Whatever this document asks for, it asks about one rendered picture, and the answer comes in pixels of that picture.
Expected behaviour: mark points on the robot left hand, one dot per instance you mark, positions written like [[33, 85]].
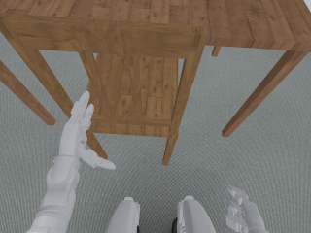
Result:
[[74, 131]]

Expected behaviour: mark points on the left robot forearm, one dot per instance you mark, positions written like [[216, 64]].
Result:
[[57, 205]]

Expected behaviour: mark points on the chair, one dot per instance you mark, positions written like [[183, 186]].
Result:
[[133, 83]]

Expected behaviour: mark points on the table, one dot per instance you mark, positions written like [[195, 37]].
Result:
[[252, 24]]

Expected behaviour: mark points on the right robot shin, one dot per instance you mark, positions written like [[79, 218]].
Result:
[[182, 229]]

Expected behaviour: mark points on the right robot thigh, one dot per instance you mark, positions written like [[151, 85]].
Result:
[[191, 214]]

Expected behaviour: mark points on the robot right hand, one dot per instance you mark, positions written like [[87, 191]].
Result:
[[242, 219]]

